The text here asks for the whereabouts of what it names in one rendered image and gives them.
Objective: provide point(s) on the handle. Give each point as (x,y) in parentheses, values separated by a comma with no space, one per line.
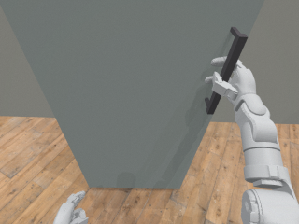
(228,67)

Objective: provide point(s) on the robot right upper arm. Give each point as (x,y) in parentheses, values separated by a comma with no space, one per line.
(264,206)

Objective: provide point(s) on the fridge door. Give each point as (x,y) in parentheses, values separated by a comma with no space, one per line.
(125,79)

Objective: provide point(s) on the robot right hand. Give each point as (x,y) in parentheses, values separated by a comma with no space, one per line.
(242,83)

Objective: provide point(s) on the robot right forearm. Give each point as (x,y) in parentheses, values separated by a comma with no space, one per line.
(263,162)

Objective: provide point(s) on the robot left hand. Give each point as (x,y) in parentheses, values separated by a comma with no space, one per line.
(67,213)

